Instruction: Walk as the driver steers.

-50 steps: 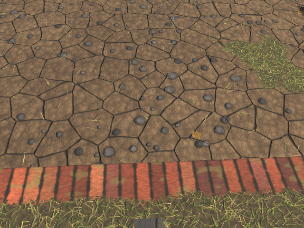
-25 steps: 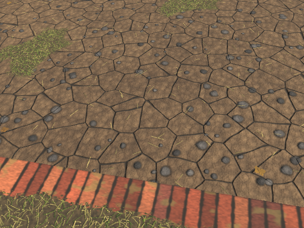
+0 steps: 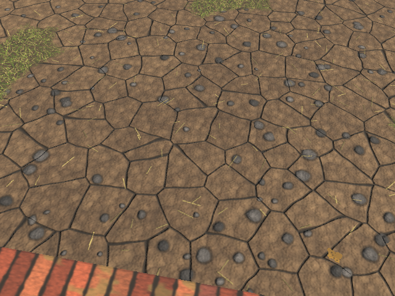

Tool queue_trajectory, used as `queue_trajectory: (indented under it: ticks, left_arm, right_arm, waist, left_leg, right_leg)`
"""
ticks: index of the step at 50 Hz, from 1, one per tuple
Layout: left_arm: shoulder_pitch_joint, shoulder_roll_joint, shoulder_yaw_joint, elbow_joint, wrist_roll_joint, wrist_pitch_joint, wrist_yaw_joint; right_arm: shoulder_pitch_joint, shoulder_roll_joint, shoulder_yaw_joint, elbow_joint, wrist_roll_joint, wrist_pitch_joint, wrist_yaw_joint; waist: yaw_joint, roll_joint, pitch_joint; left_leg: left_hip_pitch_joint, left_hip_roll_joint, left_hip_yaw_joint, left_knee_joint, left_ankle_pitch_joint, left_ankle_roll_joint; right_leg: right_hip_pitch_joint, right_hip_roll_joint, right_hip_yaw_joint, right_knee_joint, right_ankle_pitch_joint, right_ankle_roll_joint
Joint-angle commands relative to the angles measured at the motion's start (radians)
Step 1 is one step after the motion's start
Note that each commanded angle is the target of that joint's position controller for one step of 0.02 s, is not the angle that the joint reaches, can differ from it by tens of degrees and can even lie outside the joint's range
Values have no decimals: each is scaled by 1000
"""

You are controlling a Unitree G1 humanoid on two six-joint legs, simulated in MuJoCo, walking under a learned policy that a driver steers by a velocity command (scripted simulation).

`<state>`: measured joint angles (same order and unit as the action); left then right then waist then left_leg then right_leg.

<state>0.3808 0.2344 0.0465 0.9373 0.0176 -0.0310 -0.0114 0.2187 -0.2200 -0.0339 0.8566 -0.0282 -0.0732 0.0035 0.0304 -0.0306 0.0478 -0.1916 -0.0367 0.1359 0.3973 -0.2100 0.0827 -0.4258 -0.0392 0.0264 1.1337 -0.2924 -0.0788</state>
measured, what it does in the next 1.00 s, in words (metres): walks ahead, turning right: right foot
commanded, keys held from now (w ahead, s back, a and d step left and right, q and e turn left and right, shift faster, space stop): w+e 0.58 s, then w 0.26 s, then w+q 0.16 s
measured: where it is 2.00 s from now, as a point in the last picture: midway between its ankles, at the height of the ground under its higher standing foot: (234, 177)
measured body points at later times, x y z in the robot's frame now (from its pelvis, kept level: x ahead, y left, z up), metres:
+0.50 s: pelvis +0.25 -0.04 -0.01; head +0.28 -0.05 +0.44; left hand +0.43 +0.19 -0.13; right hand +0.25 -0.31 -0.14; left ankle +0.21 +0.12 -0.65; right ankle +0.29 -0.08 -0.74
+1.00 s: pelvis +0.54 -0.07 -0.06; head +0.55 -0.07 +0.39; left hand +0.60 +0.22 -0.18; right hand +0.63 -0.39 -0.14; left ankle +0.76 -0.02 -0.76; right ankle +0.30 -0.08 -0.74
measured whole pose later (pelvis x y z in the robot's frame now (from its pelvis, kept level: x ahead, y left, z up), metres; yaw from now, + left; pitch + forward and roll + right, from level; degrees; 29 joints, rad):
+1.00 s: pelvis +0.54 -0.07 -0.06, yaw -24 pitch +2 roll -2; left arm 0.50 0.30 0.05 0.91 0.05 -0.11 0.05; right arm 0.09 -0.32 -0.07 0.74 -0.03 -0.03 0.06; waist 0.09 0.03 -0.03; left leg -0.62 0.05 -0.05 0.57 0.36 0.04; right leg 0.04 0.13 0.13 0.61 -0.68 -0.09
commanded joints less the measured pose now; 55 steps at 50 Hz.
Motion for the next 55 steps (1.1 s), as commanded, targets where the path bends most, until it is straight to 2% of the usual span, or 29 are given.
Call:
queue_trajectory:
  ticks: [1,7,10,12,15,17,18,19,20,21,22,23,25,27,28,29,30,31,33,37,39,40,42,45,49,50,52,54,55]
  left_arm:
    - [39,42,21,-45,7,20,-16]
    - [-197,16,8,-145,6,27,-34]
    - [-309,0,-10,-191,12,25,-43]
    - [-376,18,-8,-223,11,19,-56]
    - [-281,56,4,-210,10,19,-50]
    - [-83,108,30,-157,12,12,-36]
    - [60,147,50,-117,21,4,-22]
    - [53,239,74,-125,22,9,-3]
    - [27,283,86,-154,-12,19,-8]
    - [-12,239,79,-154,-22,25,1]
    - [-67,206,70,-154,-24,23,7]
    - [-100,170,60,-151,-16,14,8]
    - [-118,147,47,-147,-21,-10,10]
    - [-104,162,47,-147,-25,-28,2]
    - [-91,180,49,-148,-24,-27,3]
    - [-75,189,52,-149,-23,-21,4]
    - [-58,191,54,-144,-18,-15,5]
    - [-46,189,54,-151,-9,-16,0]
    - [9,171,48,-137,0,-20,1]
    - [186,204,58,-70,2,-34,23]
    - [215,217,63,-61,-4,-48,34]
    - [159,204,58,-63,-5,-55,41]
    - [117,171,43,-68,7,-67,40]
    - [115,188,40,-76,14,-81,53]
    - [181,187,28,-47,40,-86,68]
    - [176,171,21,-39,46,-83,73]
    - [185,133,5,-10,42,-82,74]
    - [174,155,-1,14,34,-70,70]
    - [138,170,5,20,12,-55,68]
  right_arm:
    - [85,-86,-20,-8,15,-34,-8]
    - [171,-73,-12,32,14,-34,-19]
    - [223,-95,-12,53,16,-28,-30]
    - [234,-122,-13,64,16,-21,-38]
    - [223,-163,-21,75,14,-3,-56]
    - [203,-191,-30,67,1,18,-62]
    - [171,-195,-32,50,5,24,-54]
    - [222,-81,-13,6,8,23,-34]
    - [155,-133,-26,-63,14,16,-20]
    - [59,-165,-32,-84,9,0,-16]
    - [54,-168,-31,-89,23,-11,-16]
    - [76,-157,-32,-68,20,-8,-21]
    - [112,-130,-26,-67,-17,34,-25]
    - [97,-117,-27,-81,-17,64,-20]
    - [53,-120,-27,-102,-24,72,-9]
    - [27,-121,-29,-110,-16,74,-6]
    - [9,-97,-17,-115,-24,77,-2]
    - [13,-96,-17,-110,-19,78,4]
    - [-5,-136,-30,-103,-22,75,8]
    - [-175,-216,-67,-164,-12,61,14]
    - [-210,-206,-70,-175,-12,50,19]
    - [-238,-195,-64,-191,-7,46,29]
    - [-245,-155,-58,-189,-18,50,49]
    - [-257,-144,-48,-190,-14,40,63]
    - [-347,-132,-35,-230,3,14,63]
    - [-333,-125,-32,-220,16,13,56]
    - [-228,-111,-29,-169,16,12,45]
    - [71,-140,-46,-58,-5,9,24]
    - [278,-165,-59,26,-27,9,21]
  waist:
    - [-3,114,15]
    - [-25,102,63]
    - [-54,92,77]
    - [-64,80,85]
    - [-14,139,-3]
    - [75,142,-120]
    - [154,73,-188]
    - [76,-122,-264]
    - [81,-149,-343]
    - [79,-4,-179]
    - [34,45,-77]
    - [-18,93,-18]
    - [-65,63,-33]
    - [-71,31,-55]
    - [-59,24,-54]
    - [-50,20,-58]
    - [-39,-1,-64]
    - [-28,-7,-88]
    - [-8,-23,-78]
    - [60,-35,14]
    - [69,-44,29]
    - [48,-22,67]
    - [49,-35,54]
    - [58,-4,40]
    - [131,4,100]
    - [129,2,123]
    - [108,44,96]
    - [-10,65,-38]
    - [-126,108,-97]
  left_leg:
    - [75,269,-178,-239,247,33]
    - [91,234,-4,-227,465,13]
    - [135,253,36,-213,545,9]
    - [185,260,61,-194,656,-6]
    - [300,279,98,-11,1066,-19]
    - [278,296,98,287,1046,-8]
    - [139,264,122,572,824,-16]
    - [-214,136,107,904,-35,-47]
    - [-495,-30,-92,1132,-333,-76]
    - [-598,59,-182,1060,-215,-70]
    - [-524,97,-178,942,-132,-75]
    - [-441,128,-176,838,-115,-83]
    - [-304,146,-179,707,-122,-107]
    - [-281,132,-157,631,-92,-128]
    - [-305,122,-139,600,-66,-133]
    - [-324,118,-139,563,-22,-138]
    - [-319,108,-113,569,27,-140]
    - [-310,100,-101,583,104,-136]
    - [-390,128,-136,620,177,-108]
    - [-788,159,-250,529,148,-95]
    - [-848,150,-254,494,133,-98]
    - [-752,139,-237,349,253,-110]
    - [-609,120,-204,310,428,-97]
    - [-548,114,-202,271,557,-56]
    - [-552,102,-196,135,597,-27]
    - [-520,107,-195,60,615,-30]
    - [-317,107,-159,-62,707,-25]
    - [-56,76,-113,-140,752,-3]
    - [172,70,-83,-203,775,4]
  right_leg:
    - [-153,-43,28,19,75,8]
    - [-263,-31,-46,-206,294,16]
    - [-227,-10,-126,-374,326,-2]
    - [-190,19,-160,-472,305,-22]
    - [-51,98,-201,-510,157,-83]
    - [164,135,-152,-549,57,-139]
    - [370,98,-63,-659,39,-181]
    - [642,-183,330,-655,21,-266]
    - [770,-307,779,-814,-9,-405]
    - [662,-290,606,-853,79,-363]
    - [493,-263,483,-875,226,-327]
    - [368,-205,389,-885,354,-275]
    - [262,-122,276,-895,473,-231]
    - [239,-74,245,-901,509,-222]
    - [240,-61,243,-904,512,-214]
    - [245,-50,239,-903,493,-205]
    - [230,-42,218,-898,545,-192]
    - [227,-29,198,-893,510,-178]
    - [286,-63,248,-881,470,-172]
    - [619,-140,390,-839,295,-211]
    - [667,-165,395,-824,330,-219]
    - [523,-112,338,-837,225,-200]
    - [390,-80,309,-789,162,-186]
    - [325,-74,293,-689,74,-159]
    - [378,-70,246,-597,63,-126]
    - [390,-70,213,-570,89,-107]
    - [377,-26,132,-429,146,-78]
    - [424,0,93,-79,366,-89]
    - [332,29,32,225,393,-70]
